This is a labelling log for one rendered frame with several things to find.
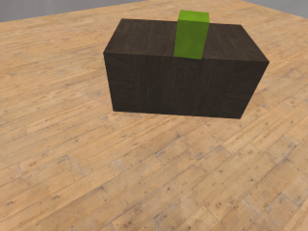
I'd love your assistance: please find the carton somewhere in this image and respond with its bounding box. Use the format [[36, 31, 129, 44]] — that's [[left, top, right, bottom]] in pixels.
[[173, 10, 210, 60]]

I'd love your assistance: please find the pedestal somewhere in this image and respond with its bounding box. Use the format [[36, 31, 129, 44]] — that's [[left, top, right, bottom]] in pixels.
[[103, 18, 270, 119]]

